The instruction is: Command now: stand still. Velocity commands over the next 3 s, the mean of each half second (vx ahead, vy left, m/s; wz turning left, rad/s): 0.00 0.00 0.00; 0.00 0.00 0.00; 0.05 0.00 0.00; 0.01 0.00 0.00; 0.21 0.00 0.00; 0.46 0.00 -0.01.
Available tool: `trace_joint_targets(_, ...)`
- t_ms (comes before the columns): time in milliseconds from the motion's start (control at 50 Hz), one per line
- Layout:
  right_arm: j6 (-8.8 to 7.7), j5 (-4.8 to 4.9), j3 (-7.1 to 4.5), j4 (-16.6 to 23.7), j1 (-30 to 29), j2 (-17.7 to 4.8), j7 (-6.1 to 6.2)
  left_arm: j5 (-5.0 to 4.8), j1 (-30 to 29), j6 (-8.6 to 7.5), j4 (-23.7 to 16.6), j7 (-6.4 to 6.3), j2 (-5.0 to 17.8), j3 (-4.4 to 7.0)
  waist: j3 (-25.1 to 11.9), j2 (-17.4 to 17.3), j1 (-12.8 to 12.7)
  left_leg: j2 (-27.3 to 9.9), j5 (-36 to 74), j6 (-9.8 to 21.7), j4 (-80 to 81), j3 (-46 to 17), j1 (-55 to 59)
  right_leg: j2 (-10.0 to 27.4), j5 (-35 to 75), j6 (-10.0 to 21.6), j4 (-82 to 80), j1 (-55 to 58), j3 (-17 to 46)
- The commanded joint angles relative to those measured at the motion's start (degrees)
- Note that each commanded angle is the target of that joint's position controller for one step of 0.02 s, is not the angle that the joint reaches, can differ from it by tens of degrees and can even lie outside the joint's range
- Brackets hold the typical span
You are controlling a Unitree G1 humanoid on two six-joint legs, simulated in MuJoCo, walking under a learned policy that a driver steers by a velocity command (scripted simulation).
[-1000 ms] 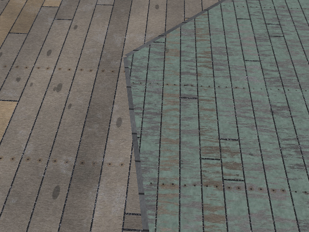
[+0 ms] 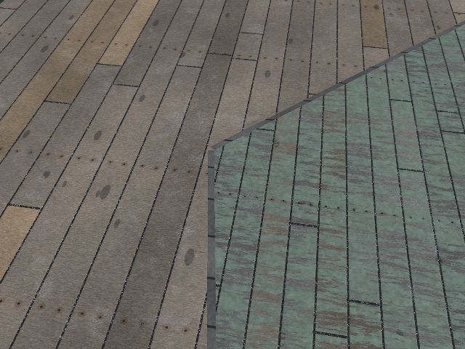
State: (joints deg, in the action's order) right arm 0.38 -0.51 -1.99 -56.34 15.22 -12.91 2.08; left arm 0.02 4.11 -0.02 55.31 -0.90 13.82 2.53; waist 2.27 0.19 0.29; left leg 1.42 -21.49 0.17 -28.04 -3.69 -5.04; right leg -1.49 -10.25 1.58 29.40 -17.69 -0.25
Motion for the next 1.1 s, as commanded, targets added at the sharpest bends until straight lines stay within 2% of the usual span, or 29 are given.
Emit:
trace_joint_targets(20, -0.77, -0.01, -1.01, 0.6, 2.4, -5.9, 0.19, -0.04, -2.4, -0.41, -1.7, -0.42, 6.3, 1.19, -1.7, -0.1, -0.2, -2.7, 8.0, 1.0, 6.1, -1.8, -10.1, 4.4, 6.0, 2.6, -3.9, 10.0, 5.4)
trace_joint_targets(420, -1.54, 0.05, 0.06, -3.9, 6.0, -3.4, 0.38, -0.16, -0.1, 0.11, 3.5, -1.01, 5.3, 0.74, -0.2, -0.3, -0.5, -2.2, 5.8, 1.0, 6.7, -0.4, -11.3, 3.7, 1.8, 2.6, -5.1, 9.0, 5.6)
trace_joint_targets(1040, -2.05, 0.24, 0.39, -5.5, 10.9, -1.4, 0.59, -0.34, 3.1, 0.32, 5.4, -1.45, 4.0, 0.49, 0.4, -0.5, -0.6, -2.1, 6.6, 1.0, 6.9, 0.2, -11.9, 3.1, 4.2, 2.7, -4.3, 9.3, 5.5)
trace_joint_targets(1060, -2.0, 0.25, 0.52, -6.1, 12.2, -0.7, 0.59, -0.29, 4.1, 0.36, 6.0, -1.45, 3.3, 0.32, -0.7, -0.5, -0.4, -1.7, 1.5, 1.2, 7.4, 0.7, -11.4, 2.7, -2.1, 2.7, -4.7, 9.7, 5.1)
trace_joint_targets(1100, -1.84, 0.63, 0.08, -5.5, 11.8, -2.0, 0.87, -0.79, 4.9, 0.33, 6.3, -1.51, 4.3, 0.77, 1.7, -1.2, -0.4, -1.5, -11.6, 3.2, 7.1, 0.1, -13.5, 0.9, -19.7, 2.8, -3.5, 6.1, 3.7)
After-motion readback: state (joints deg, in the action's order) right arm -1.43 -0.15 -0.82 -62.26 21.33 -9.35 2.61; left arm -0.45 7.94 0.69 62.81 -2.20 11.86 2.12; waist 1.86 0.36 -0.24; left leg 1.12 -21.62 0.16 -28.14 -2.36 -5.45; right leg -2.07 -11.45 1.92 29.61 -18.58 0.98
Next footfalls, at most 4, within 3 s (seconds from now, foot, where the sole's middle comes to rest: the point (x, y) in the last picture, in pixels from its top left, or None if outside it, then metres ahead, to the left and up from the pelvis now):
2.88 left None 0.49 0.13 -0.77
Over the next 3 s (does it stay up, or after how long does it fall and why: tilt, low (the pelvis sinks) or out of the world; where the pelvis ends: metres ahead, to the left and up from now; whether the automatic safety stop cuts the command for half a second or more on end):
stays up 0.37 0.04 -0.01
